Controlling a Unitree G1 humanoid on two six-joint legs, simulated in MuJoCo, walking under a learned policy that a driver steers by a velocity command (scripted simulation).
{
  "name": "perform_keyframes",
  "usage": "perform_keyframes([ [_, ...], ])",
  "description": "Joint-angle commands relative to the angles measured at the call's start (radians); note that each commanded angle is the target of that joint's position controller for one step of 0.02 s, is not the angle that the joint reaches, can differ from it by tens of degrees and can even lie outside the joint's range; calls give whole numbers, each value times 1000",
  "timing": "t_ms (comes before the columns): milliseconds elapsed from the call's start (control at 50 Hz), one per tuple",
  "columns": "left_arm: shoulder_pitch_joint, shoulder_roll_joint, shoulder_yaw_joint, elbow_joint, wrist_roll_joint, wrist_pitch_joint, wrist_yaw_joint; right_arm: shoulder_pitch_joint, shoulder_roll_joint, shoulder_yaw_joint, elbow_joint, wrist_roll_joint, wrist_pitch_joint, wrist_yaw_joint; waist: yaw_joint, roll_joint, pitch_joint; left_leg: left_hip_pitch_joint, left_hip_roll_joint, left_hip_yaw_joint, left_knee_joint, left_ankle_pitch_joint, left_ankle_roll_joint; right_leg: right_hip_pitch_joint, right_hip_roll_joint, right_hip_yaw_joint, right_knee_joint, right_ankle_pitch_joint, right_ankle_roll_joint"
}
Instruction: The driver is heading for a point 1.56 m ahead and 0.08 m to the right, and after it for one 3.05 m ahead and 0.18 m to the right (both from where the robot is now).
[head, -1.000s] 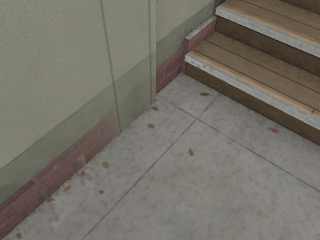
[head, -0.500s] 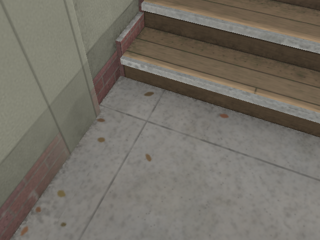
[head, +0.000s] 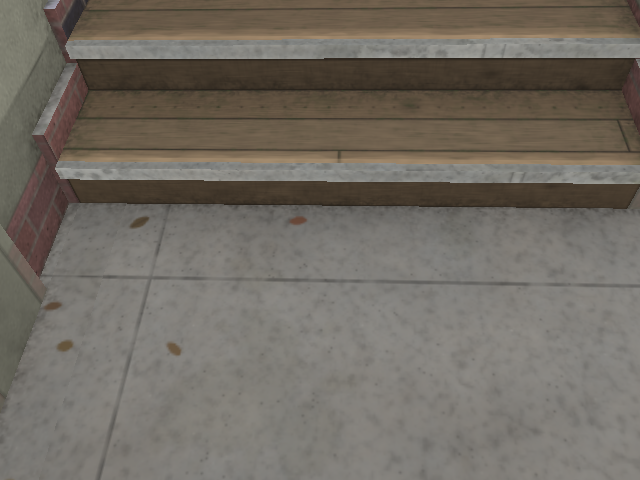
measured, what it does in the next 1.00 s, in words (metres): steps on the spot: left foot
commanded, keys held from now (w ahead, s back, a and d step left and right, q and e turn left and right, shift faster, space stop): e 0.14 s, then no key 0.76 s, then w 0.10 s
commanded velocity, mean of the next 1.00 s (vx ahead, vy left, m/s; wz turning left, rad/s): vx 0.01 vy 0.00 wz -0.22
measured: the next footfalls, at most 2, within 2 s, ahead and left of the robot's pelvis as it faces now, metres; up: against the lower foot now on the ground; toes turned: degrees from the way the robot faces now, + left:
left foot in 0.42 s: +0.08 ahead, +0.12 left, +0.00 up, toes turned -11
left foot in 1.44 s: +0.16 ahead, +0.11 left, +0.00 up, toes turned -11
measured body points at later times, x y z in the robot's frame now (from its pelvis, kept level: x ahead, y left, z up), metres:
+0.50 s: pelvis +0.01 +0.01 +0.00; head +0.03 +0.01 +0.45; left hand +0.22 +0.23 -0.10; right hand +0.10 -0.29 -0.09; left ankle +0.04 +0.13 -0.73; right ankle +0.01 -0.11 -0.73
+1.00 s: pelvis +0.03 +0.02 +0.00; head +0.03 +0.02 +0.45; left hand +0.18 +0.26 -0.12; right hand +0.11 -0.25 -0.11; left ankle +0.04 +0.13 -0.73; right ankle +0.00 -0.11 -0.73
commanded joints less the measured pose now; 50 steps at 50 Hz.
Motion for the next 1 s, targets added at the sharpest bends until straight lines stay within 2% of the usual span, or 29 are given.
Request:
perform_keyframes([
  [20, 118, 234, 61, -61, 36, -49, 0, -82, -107, -24, -117, -3, -19, -5, 86, -201, -201, -360, -87, -147, 485, -226, -13, 298, -370, 476, -203, 646, -327],
  [40, 69, 207, 52, -55, 26, -63, 3, -82, -115, -30, -115, 10, -16, -10, 54, -177, -153, -366, -73, -164, 478, -133, 3, 260, -304, 397, -209, 545, -265],
  [60, 20, 178, 44, -59, 10, -64, 9, -61, -116, -34, -95, 4, -12, -20, 31, -137, -135, -363, -63, -173, 445, -59, 5, 235, -256, 353, -209, 460, -213],
  [80, -10, 162, 35, -65, 0, -61, 15, -46, -125, -39, -92, -5, -8, -26, 16, -153, -123, -337, -67, -175, 428, -8, -1, 196, -235, 334, -214, 455, -198],
  [100, -14, 158, 30, -70, 3, -59, 21, -31, -120, -40, -92, -7, -8, -24, 7, -166, -133, -299, -84, -170, 437, 33, -7, 169, -217, 326, -219, 465, -198],
  [140, -7, 154, 28, -73, 9, -58, 28, -10, -103, -37, -95, -1, -12, -19, 2, -162, -154, -275, -103, -171, 389, 78, -14, 171, -199, 322, -221, 449, -203],
  [220, 5, 149, 22, -66, 12, -54, 37, -26, -71, -22, -105, 1, -10, -12, 26, -168, -154, -228, -101, -168, 197, 103, -29, 180, -195, 329, -212, 371, -202],
  [340, -4, 147, 9, -47, 21, -46, 21, -33, -73, -15, -125, 10, -19, 4, 51, -177, -117, -70, -108, -149, 0, 52, -7, 95, -198, 387, -188, 295, -209],
  [380, -25, 126, -4, -39, 14, -44, 18, -6, -59, -11, -122, 10, -27, 11, 27, -166, -118, 8, -114, -139, -140, 108, 10, 86, -182, 395, -155, 316, -189],
  [400, -36, 109, -12, -34, 9, -44, 18, 23, -45, -7, -113, 5, -33, 15, -1, -153, -120, 91, -118, -128, -284, 227, 24, 64, -159, 383, -136, 310, -161],
  [420, -5, 85, -21, -23, 12, -49, 19, 36, -58, -5, -114, -10, -39, 17, -1, -120, -132, 184, -81, -168, -357, 372, 43, 29, -126, 371, -123, 253, -111],
  [440, 30, 59, -29, -18, 32, -56, 21, 54, -120, -13, -126, -26, -41, 12, 27, -3, -159, 259, 51, -285, -360, 578, 86, -17, -55, 299, -26, 122, -48],
  [460, 87, 50, -25, -13, 28, -62, 19, 1, -139, -12, -117, -29, -39, 13, 104, 158, -145, 179, 121, -355, -344, 595, 192, -11, 30, 182, -12, -55, 0],
  [480, 63, 80, -23, -5, 40, -61, 22, -47, -69, 6, -133, -21, -42, 17, 85, 153, -137, 107, 116, -367, -376, 461, 224, 57, 2, 168, -37, -36, 32],
  [500, 28, 93, -16, -3, 37, -58, 23, -52, -51, 12, -133, -19, -45, 20, 65, 137, -118, 101, 59, -323, -373, 346, 184, 72, 3, 166, -53, 23, 35],
  [540, 2, 88, -14, 0, 34, -44, 25, -36, -70, 11, -132, -15, -54, 21, 40, 102, -89, 92, 0, -263, -356, 252, 123, 67, 0, 179, -61, 106, 22],
  [580, 9, 75, -16, 10, 27, -42, 21, -7, -68, 14, -127, -14, -59, 16, 31, 59, -77, 92, -27, -229, -332, 240, 101, 65, -8, 194, -78, 145, 7],
  [680, 24, 56, -16, 39, 25, -53, 21, 16, -49, 25, -133, -10, -50, 8, 13, -20, -82, 122, -52, -201, -290, 264, 101, 52, -15, 207, -88, 187, 8],
  [760, 39, 52, -16, 59, 24, -56, 26, 16, -39, 30, -135, -9, -46, 11, 13, -47, -82, 125, -65, -189, -279, 277, 100, 62, -20, 214, -90, 206, 13],
  [900, 57, 52, -15, 90, 22, -55, 38, 24, -28, 36, -119, -8, -49, 17, 19, -41, -77, 114, -77, -181, -284, 286, 97, 91, -25, 215, -87, 232, 18],
  [920, 71, 45, -17, 101, 22, -53, 40, 38, -24, 38, -110, -9, -47, 16, 20, -34, -96, 118, -84, -176, -296, 197, 99, 101, -14, 203, -87, 154, 16],
  [960, 82, 50, -13, 110, 13, -53, 43, 51, -54, 28, -102, 1, -42, 11, 16, 10, -49, 90, -80, -214, -334, -108, 137, 28, 34, 148, -40, -139, 2],
  [980, 73, 45, -14, 101, 10, -61, 42, 73, -69, 24, -96, 8, -41, 7, 8, 50, -2, 85, -35, -292, -383, -254, 177, -53, 47, 120, 4, -234, -1],
  [1000, 50, 31, -16, 86, 4, -76, 39, 112, -88, 20, -86, 14, -46, 3, -3, 98, 35, 102, 47, -416, -457, -361, 228, -132, 51, 83, 80, -224, 0],
])
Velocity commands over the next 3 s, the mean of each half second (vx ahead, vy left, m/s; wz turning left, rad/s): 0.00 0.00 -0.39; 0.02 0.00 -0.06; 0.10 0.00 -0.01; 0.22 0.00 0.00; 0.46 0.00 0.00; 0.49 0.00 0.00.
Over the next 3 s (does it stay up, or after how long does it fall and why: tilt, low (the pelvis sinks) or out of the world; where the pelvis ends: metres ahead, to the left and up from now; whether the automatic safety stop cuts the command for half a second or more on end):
stays up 0.68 -0.15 0.02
